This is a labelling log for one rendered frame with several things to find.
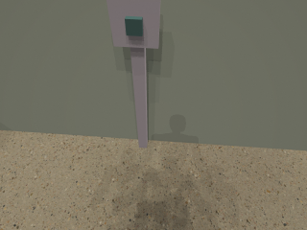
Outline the panel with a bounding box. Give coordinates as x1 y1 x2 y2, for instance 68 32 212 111
106 0 161 149

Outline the button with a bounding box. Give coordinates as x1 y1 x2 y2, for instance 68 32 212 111
125 16 143 36

